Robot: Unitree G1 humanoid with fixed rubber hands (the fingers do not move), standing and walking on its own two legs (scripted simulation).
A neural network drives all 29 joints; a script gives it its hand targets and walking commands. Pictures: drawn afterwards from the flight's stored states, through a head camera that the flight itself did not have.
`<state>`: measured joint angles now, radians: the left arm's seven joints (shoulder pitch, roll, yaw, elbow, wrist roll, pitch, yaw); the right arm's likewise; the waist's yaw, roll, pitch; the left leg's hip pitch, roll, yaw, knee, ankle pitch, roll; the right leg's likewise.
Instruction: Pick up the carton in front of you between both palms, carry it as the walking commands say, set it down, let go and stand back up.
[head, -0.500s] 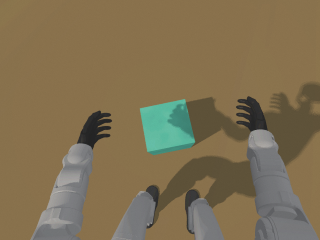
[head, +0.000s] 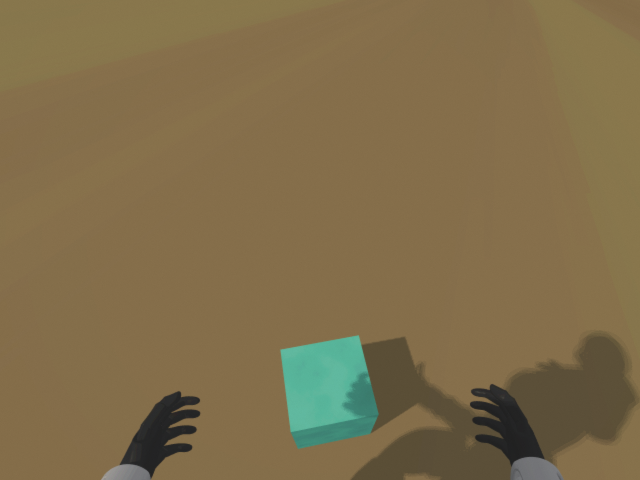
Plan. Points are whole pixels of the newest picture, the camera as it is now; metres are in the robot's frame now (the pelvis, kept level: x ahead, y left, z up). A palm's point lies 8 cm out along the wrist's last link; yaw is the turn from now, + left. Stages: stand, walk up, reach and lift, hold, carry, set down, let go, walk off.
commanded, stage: let go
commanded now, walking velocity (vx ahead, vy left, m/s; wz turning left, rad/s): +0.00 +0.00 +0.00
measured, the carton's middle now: (327, 393) +0.40 +0.03 -0.65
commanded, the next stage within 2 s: stand in 0.54 s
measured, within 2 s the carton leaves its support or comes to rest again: neither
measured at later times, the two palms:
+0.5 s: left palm (142, 464) +0.15 +0.23 -0.06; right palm out of the picture +0.14 -0.23 -0.07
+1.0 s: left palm out of the picture +0.12 +0.29 -0.10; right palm out of the picture +0.11 -0.27 -0.08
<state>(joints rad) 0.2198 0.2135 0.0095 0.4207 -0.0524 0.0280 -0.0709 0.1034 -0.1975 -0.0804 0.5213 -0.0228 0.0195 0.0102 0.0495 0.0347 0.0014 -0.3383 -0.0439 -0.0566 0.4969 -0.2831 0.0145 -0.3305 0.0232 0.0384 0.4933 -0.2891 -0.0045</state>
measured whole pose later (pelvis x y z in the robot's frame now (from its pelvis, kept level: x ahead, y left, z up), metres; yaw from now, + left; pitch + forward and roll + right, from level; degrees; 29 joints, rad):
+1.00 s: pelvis -0.01 +0.02 +0.00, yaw -1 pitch -2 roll -1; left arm 0.21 0.30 0.05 0.73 0.02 -0.01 0.03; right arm 0.21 -0.29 -0.07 0.73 -0.02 -0.01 -0.02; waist -0.01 -0.03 0.03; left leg -0.18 -0.05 -0.04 0.54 -0.32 0.04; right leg -0.16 0.02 0.06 0.50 -0.30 0.01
